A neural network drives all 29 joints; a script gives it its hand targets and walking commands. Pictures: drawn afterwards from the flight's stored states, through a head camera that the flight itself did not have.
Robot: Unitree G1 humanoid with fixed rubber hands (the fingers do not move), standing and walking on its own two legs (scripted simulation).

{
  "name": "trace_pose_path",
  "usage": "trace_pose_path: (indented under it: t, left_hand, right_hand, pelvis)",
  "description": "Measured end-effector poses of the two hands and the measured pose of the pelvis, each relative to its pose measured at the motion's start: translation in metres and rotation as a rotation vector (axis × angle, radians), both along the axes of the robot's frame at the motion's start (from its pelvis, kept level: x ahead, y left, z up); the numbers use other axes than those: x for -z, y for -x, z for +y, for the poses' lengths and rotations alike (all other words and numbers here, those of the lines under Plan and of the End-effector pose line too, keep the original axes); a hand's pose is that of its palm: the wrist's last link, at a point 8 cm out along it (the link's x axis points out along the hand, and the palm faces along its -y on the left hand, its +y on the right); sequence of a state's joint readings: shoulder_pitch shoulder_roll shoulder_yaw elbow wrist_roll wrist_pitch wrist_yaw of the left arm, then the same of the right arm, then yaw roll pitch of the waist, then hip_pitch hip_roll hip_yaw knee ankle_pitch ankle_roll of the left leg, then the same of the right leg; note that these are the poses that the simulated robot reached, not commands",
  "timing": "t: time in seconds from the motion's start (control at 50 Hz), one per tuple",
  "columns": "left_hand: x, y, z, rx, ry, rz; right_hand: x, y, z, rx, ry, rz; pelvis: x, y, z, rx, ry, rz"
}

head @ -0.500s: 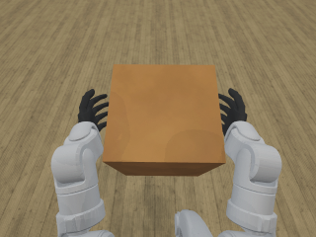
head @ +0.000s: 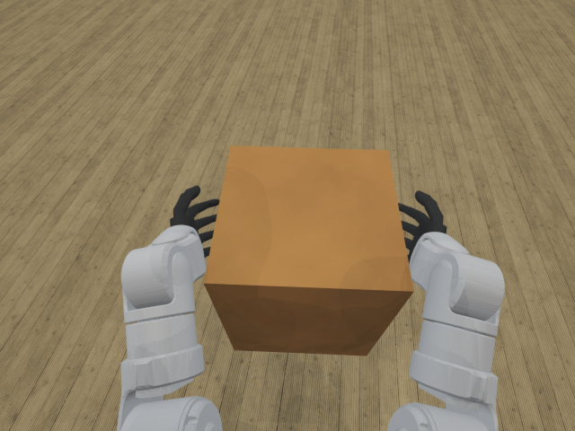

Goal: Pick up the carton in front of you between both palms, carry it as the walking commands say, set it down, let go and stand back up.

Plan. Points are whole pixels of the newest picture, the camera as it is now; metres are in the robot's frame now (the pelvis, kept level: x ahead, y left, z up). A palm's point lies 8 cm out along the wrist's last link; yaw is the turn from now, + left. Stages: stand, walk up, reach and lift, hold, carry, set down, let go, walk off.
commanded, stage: carry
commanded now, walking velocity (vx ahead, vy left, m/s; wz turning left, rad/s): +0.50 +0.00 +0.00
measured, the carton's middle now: (304, 259) +0.36 +0.01 +0.04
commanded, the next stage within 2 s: none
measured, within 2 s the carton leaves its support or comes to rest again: neither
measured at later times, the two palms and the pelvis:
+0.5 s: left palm (206, 131) +0.58 +0.19 +0.09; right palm (379, 140) +0.57 -0.11 +0.10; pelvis +0.34 +0.05 +0.02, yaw -3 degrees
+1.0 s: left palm (257, 66) +0.86 +0.13 +0.07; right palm (386, 70) +0.88 -0.17 +0.07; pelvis +0.65 -0.02 +0.01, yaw +1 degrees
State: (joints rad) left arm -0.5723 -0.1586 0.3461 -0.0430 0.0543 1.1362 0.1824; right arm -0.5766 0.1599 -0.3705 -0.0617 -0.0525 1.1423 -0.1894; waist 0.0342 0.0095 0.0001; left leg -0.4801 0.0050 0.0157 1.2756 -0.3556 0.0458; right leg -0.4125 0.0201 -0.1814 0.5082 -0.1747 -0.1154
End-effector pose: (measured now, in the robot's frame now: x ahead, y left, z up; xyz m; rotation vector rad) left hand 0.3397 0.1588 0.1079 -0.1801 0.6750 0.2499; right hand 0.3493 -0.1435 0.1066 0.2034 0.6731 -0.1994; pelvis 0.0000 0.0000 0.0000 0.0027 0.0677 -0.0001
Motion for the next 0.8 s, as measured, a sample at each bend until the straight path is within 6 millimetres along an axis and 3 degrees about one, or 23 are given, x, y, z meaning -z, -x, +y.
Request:
trace_pose_path:
  t: [0.12, 0.2, 0.36, 0.5, 0.66, 0.72, 0.8]
  left_hand:
    - [0.015, -0.05, -0.003, -0.002, 0.011, 0.011]
    - [0.016, -0.096, -0.001, 0.061, -0.045, 0.004]
    - [0.022, -0.194, 0.024, 0.125, -0.061, -0.077]
    - [0.013, -0.245, 0.031, 0.164, -0.043, -0.009]
    - [-0.009, -0.327, 0.022, 0.161, -0.037, -0.073]
    - [-0.005, -0.364, 0.014, 0.149, -0.045, -0.072]
    - [0.011, -0.421, -0.003, 0.138, -0.065, -0.049]
  right_hand:
    - [0.02, -0.05, -0.004, 0.021, 0.002, 0.012]
    - [0.021, -0.089, -0.001, -0.011, 0.038, -0.003]
    - [0.017, -0.179, 0.026, -0.035, 0.111, -0.082]
    - [0.005, -0.219, 0.034, -0.005, 0.13, -0.008]
    - [-0.019, -0.3, 0.025, 0.007, 0.131, -0.072]
    - [-0.013, -0.34, 0.016, -0.002, 0.124, -0.074]
    - [0.009, -0.401, -0.002, -0.014, 0.102, -0.054]
  pelvis:
    - [-0.015, -0.07, 0.002, -0.001, -0.016, 0.025]
    - [-0.018, -0.126, 0.01, 0.003, -0.019, 0.027]
    - [0.004, -0.257, 0.04, 0.035, -0.019, 0.004]
    - [-0.017, -0.34, 0.052, 0.053, 0.022, 0.003]
    - [-0.021, -0.439, 0.042, 0.041, 0.031, -0.012]
    - [-0.015, -0.48, 0.032, 0.038, 0.022, -0.019]
    - [0.0, -0.54, 0.014, 0.024, 0.007, -0.027]
